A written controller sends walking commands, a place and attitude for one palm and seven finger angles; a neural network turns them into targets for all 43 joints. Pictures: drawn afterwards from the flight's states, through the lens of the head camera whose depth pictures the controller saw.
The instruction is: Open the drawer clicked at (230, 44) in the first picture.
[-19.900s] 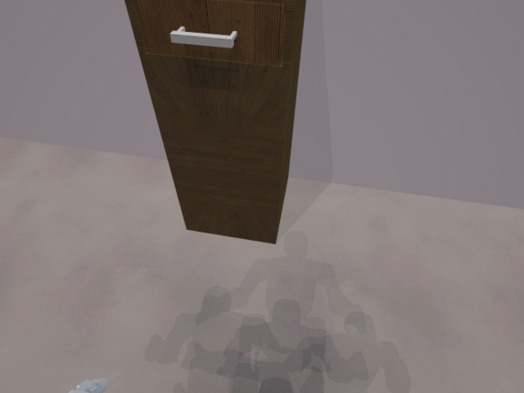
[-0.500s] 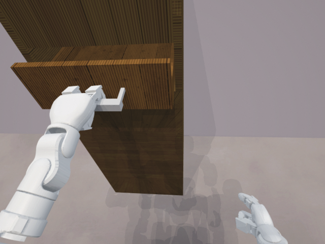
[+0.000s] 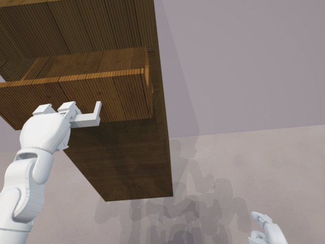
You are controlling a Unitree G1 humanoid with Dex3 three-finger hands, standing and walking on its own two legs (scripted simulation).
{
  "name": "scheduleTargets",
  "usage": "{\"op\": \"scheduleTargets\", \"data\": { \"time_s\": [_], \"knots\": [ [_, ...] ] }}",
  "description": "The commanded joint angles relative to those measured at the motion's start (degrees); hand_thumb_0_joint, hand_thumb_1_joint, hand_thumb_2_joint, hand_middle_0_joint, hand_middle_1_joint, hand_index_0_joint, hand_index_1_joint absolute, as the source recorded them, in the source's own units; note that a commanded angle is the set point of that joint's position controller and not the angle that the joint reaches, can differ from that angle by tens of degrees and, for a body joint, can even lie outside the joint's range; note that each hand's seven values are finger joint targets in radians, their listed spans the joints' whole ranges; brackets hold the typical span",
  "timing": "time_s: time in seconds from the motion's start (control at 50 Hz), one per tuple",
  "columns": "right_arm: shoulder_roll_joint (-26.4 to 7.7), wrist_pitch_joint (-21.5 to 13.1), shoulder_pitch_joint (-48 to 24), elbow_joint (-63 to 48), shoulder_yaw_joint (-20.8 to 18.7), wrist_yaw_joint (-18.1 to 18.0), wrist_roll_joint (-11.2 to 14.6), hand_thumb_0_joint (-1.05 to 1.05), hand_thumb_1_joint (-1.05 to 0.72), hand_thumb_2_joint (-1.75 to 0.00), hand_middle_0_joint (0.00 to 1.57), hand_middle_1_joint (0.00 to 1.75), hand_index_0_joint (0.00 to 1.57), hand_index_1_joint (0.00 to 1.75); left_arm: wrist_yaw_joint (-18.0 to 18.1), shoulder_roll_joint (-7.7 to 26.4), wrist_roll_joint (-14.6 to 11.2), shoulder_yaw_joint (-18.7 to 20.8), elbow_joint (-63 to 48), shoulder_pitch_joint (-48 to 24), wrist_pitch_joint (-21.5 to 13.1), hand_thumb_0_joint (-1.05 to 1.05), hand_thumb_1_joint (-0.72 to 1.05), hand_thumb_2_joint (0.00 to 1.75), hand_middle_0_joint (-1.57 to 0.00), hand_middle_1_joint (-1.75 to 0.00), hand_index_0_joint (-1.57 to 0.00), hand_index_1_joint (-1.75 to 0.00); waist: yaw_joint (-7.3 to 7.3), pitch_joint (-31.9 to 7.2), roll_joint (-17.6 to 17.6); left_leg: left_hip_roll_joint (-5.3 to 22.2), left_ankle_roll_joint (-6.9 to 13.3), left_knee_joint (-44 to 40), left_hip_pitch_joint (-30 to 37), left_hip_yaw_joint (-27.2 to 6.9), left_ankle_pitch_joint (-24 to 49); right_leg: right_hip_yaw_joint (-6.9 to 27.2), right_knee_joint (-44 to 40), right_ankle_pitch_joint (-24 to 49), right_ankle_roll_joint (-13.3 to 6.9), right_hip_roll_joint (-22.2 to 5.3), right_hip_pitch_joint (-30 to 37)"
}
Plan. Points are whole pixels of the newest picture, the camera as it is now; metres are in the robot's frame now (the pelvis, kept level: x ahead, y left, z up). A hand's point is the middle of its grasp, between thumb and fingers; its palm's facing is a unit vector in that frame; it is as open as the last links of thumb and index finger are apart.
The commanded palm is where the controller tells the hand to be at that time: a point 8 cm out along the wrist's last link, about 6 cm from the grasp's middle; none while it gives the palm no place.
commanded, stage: pull the drawer open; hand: left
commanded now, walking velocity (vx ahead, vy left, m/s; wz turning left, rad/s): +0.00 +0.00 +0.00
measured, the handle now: (67, 115) +0.37 +0.25 +0.16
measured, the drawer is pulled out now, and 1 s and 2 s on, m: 0.11 0.24 0.29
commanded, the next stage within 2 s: open the thumb to release the handle in 1.48 s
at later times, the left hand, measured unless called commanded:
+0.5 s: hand (49, 175) +0.23 +0.24 +0.13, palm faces +0.13 -0.10 -0.99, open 5.8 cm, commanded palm +0.19 +0.24 +0.20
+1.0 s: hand (41, 197) +0.18 +0.23 +0.13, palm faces +0.10 -0.11 -0.99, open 5.8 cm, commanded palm +0.12 +0.23 +0.20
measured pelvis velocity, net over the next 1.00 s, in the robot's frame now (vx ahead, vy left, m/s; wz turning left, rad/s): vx -0.02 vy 0.00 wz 0.00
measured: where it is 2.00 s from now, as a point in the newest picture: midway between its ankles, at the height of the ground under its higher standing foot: outside the picture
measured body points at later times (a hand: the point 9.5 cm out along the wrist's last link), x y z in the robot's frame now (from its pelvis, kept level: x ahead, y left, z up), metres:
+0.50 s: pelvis +0.00 +0.00 +0.00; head +0.00 -0.04 +0.45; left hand +0.21 +0.24 +0.19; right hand +0.26 -0.16 -0.09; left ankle -0.02 +0.09 -0.74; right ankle -0.03 -0.10 -0.74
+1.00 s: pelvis -0.02 +0.00 +0.00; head -0.03 -0.05 +0.45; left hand +0.17 +0.24 +0.19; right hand +0.19 -0.24 -0.09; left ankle -0.02 +0.09 -0.74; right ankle -0.03 -0.10 -0.74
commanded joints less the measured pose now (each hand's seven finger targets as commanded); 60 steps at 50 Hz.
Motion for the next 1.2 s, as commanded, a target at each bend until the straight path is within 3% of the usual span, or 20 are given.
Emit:
{"op": "scheduleTargets", "data": {
  "time_s": [0.0, 0.1, 0.26, 0.3, 0.32, 0.38, 0.4, 0.48, 0.5, 0.58, 0.6, 0.62, 0.68, 0.7, 0.78, 0.8, 0.86, 0.98, 1.06, 1.18],
  "knots": [
    [-3.91, -4.35, -12.65, -11.45, -1.10, 0.69, 0.21, 0.00, -0.90, -0.90, 0.20, 0.30, 0.20, 0.30, 3.79, 11.52, -2.39, 8.28, -21.78, 0.18, -1.79, 0.00, 0.90, 0.90, -0.40, -1.35, -0.40, -1.35, 5.66, -15.73, -3.84, 1.17, -0.26, 0.08, 6.38, -2.28, 32.34, -2.04, -0.20, 27.72, 0.55, -1.16, 9.02],
    [-3.69, -4.86, -12.76, -11.07, -0.90, 1.32, 0.14, 0.00, -0.90, -0.90, 0.20, 0.30, 0.20, 0.30, 5.44, 10.81, -2.56, 8.99, -27.43, 6.51, -0.30, 0.00, 0.90, 0.90, -0.40, -1.35, -0.40, -1.35, 5.71, -15.08, -2.76, 1.47, -0.70, 0.30, 7.75, -2.45, 34.54, -2.39, -0.53, 27.73, 0.60, -1.02, 8.14],
    [-3.29, -3.63, -13.44, -11.51, 0.01, 2.25, -0.14, 0.00, -0.90, -0.90, 0.20, 0.30, 0.20, 0.30, 7.37, 9.63, -2.38, 10.49, -35.27, 19.52, 1.83, 0.00, 0.90, 0.90, -0.40, -1.35, -0.40, -1.35, 6.20, -14.61, -4.95, 2.17, -1.35, 0.95, 8.64, -2.24, 38.24, -2.86, -0.74, 31.46, 1.22, -1.13, 8.96],
    [-3.29, -3.35, -13.87, -8.85, 0.80, 1.32, -0.38, 0.00, -0.90, -0.90, 0.20, 0.30, 0.20, 0.30, 7.48, 9.52, -0.30, 6.94, -29.06, 0.55, 2.20, 0.00, 0.90, 0.90, -0.40, -1.35, -0.40, -1.35, 3.28, -9.57, -5.47, 1.50, -1.42, 0.64, 7.22, -2.54, 30.41, -3.27, -1.37, 25.00, 0.53, -0.47, 3.50],
    [-3.01, -3.28, -13.41, -8.58, 0.33, 0.84, -0.46, 0.00, -0.90, -0.90, 0.20, 0.30, 0.20, 0.30, 7.83, 10.72, 0.13, 8.89, -26.87, 1.84, 1.93, 0.00, 0.90, 0.90, -0.40, -1.35, -0.40, -1.35, 3.83, -9.62, -4.47, 1.81, -1.64, -0.10, 7.48, -3.08, 29.17, -3.45, -1.75, 21.42, 0.26, -0.02, 3.23],
    [-2.78, -3.35, -14.80, -8.69, 0.65, 0.41, -0.34, 0.00, -0.90, -0.90, 0.20, 0.30, 0.20, 0.30, 7.88, 10.77, 0.63, 7.80, -27.95, 1.68, 1.88, 0.00, 0.90, 0.90, -0.40, -1.35, -0.40, -1.35, 4.91, -11.95, -0.64, 1.37, -1.95, 0.09, 9.48, -3.31, 29.33, -3.02, -2.10, 20.59, -0.30, -0.10, 4.66],
    [-2.17, -3.34, -14.68, -8.79, 1.14, 0.59, -0.76, 0.00, -0.90, -0.90, 0.20, 0.30, 0.20, 0.30, 7.58, 8.79, 1.88, 4.94, -28.06, -0.74, 1.96, 0.00, 0.90, 0.90, -0.40, -1.35, -0.40, -1.35, 5.02, -13.57, -0.75, 1.15, -1.94, 0.22, 9.78, -3.39, 30.31, -3.27, -1.72, 20.99, -0.26, -0.52, 4.91],
    [-2.46, -2.75, -16.67, -8.12, 1.12, -0.09, -0.46, 0.00, -0.90, -0.90, 0.20, 0.30, 0.20, 0.30, 6.86, 10.28, 2.05, 4.88, -25.36, -4.61, 2.95, 0.00, 0.90, 0.90, -0.40, -1.35, -0.40, -1.35, 4.85, -13.03, -1.38, 1.11, -2.08, -0.66, 9.49, -3.51, 27.43, -2.82, -2.42, 19.81, -0.53, -0.17, 5.70],
    [-1.67, -2.93, -16.28, -8.24, 1.70, -0.07, -0.83, 0.00, -0.90, -0.90, 0.20, 0.30, 0.20, 0.30, 6.30, 8.12, 2.92, 2.26, -24.62, -6.03, 3.01, 0.00, 0.90, 0.90, -0.40, -1.35, -0.40, -1.35, 5.09, -13.82, -2.28, 0.83, -1.85, -0.94, 9.19, -3.47, 27.27, -3.25, -2.13, 19.65, -0.47, -0.56, 6.08],
    [-2.47, -2.91, -17.59, -8.13, 1.58, -1.15, -0.34, 0.00, -0.90, -0.90, 0.20, 0.30, 0.20, 0.30, 4.93, 11.93, 1.52, 5.20, -21.58, -8.46, 2.49, 0.00, 0.90, 0.90, -0.40, -1.35, -0.40, -1.35, 5.02, -10.99, -3.36, 0.62, -1.47, -2.37, 7.83, -3.29, 21.69, -2.43, -3.73, 17.74, -0.48, -0.42, 7.18],
    [-1.50, -3.23, -17.45, -8.64, 2.06, -1.06, -0.64, 0.00, -0.90, -0.90, 0.20, 0.30, 0.20, 0.30, 4.26, 9.85, 2.03, 3.39, -21.38, -7.57, 2.13, 0.00, 0.90, 0.90, -0.40, -1.35, -0.40, -1.35, 5.61, -11.92, -4.42, 0.38, -1.20, -2.68, 7.52, -3.07, 21.56, -2.85, -3.45, 17.38, -0.24, -0.83, 7.83],
    [-1.61, -3.08, -17.24, -7.95, 1.62, -1.31, -0.58, 0.00, -0.90, -0.90, 0.20, 0.30, 0.20, 0.30, 3.84, 10.25, 1.41, 4.30, -19.56, -4.19, 1.78, 0.00, 0.90, 0.90, -0.40, -1.35, -0.40, -1.35, 5.33, -9.54, -5.12, 0.45, -1.01, -3.16, 7.20, -2.76, 20.81, -2.57, -4.23, 17.73, -0.06, -0.78, 7.77],
    [-2.48, -3.58, -18.12, -9.69, 1.48, -1.09, -0.22, 0.00, -0.90, -0.90, 0.20, 0.30, 0.20, 0.30, 3.23, 12.52, -0.66, 7.87, -24.32, 2.91, 0.42, 0.00, 0.90, 0.90, -0.40, -1.35, -0.40, -1.35, 6.70, -11.78, -2.72, 0.65, -1.07, -3.15, 7.41, -2.31, 20.50, -1.75, -4.10, 18.66, 0.07, -1.08, 10.83],
    [-1.63, -4.00, -18.04, -10.28, 1.99, -0.65, -0.53, 0.00, -0.90, -0.90, 0.20, 0.30, 0.20, 0.30, 3.02, 9.99, -0.42, 5.67, -26.46, 4.28, -0.13, 0.00, 0.90, 0.90, -0.40, -1.35, -0.40, -1.35, 6.98, -12.47, -3.26, 0.47, -1.02, -3.33, 7.05, -2.20, 20.73, -2.28, -3.66, 18.62, 0.29, -1.47, 11.12],
    [-3.39, -4.55, -17.78, -12.30, 1.38, -0.27, 0.13, 0.00, -0.90, -0.90, 0.20, 0.30, 0.20, 0.30, 4.57, 10.62, -2.94, 9.11, -32.58, 17.22, -0.68, 0.00, 0.90, 0.90, -0.40, -1.35, -0.40, -1.35, 7.38, -10.66, -2.25, 1.43, -1.43, -3.21, 5.74, -1.74, 20.00, -2.04, -4.08, 18.71, 0.66, -1.33, 10.81],
    [-2.84, -4.91, -17.40, -12.92, 1.81, 0.04, -0.11, 0.00, -0.90, -0.90, 0.20, 0.30, 0.20, 0.30, 4.86, 8.23, -2.75, 7.40, -34.60, 19.23, -0.69, 0.00, 0.90, 0.90, -0.40, -1.35, -0.40, -1.35, 7.58, -10.99, -2.37, 1.24, -1.25, -2.98, 5.40, -1.48, 20.25, -2.41, -3.66, 19.13, 0.80, -1.68, 10.58],
    [-3.82, -5.05, -16.75, -13.31, 1.16, 0.34, -0.02, 0.00, -0.90, -0.90, 0.20, 0.30, 0.20, 0.30, 6.33, 8.83, -2.78, 9.20, -36.98, 23.96, -0.61, 0.00, 0.90, 0.90, -0.40, -1.35, -0.40, -1.35, 7.19, -8.03, -2.95, 1.47, -1.27, -2.71, 4.22, -1.07, 18.46, -2.20, -4.02, 17.65, 1.08, -1.50, 7.95],
    [-4.99, -5.56, -15.21, -14.37, 0.35, 0.94, 0.31, 0.00, -0.90, -0.90, 0.20, 0.30, 0.20, 0.30, 9.49, 8.62, -3.16, 10.90, -43.37, 32.88, 0.02, 0.00, 0.90, 0.90, -0.40, -1.35, -0.40, -1.35, 7.15, -9.56, -0.62, 2.42, -1.56, -0.89, 4.72, -1.05, 20.82, -2.03, -3.14, 18.76, 1.08, -1.36, 6.62],
    [-5.10, -5.06, -13.73, -14.47, 0.14, 1.36, 0.21, 0.00, -0.90, -0.90, 0.20, 0.30, 0.20, 0.30, 10.82, 7.99, -2.70, 11.14, -44.35, 38.43, 0.32, 0.00, 0.90, 0.90, -0.40, -1.35, -0.40, -1.35, 7.09, -8.72, -3.21, 2.84, -1.53, 0.06, 4.12, -1.13, 22.75, -2.24, -2.33, 20.85, 1.47, -1.61, 5.37],
    [-5.34, -4.03, -14.89, -15.41, 0.40, 1.71, 0.91, 0.00, -0.90, -0.90, 0.20, 0.30, 0.20, 0.30, 12.56, 8.33, -3.45, 12.59, -46.88, 45.47, 1.05, 0.00, 0.90, 0.90, -0.40, -1.35, -0.40, -1.35, 7.27, -8.67, -2.87, 3.92, -1.96, 1.49, 4.69, -1.18, 24.74, -1.56, -1.91, 22.88, 1.72, -1.45, 5.23]
  ]
}}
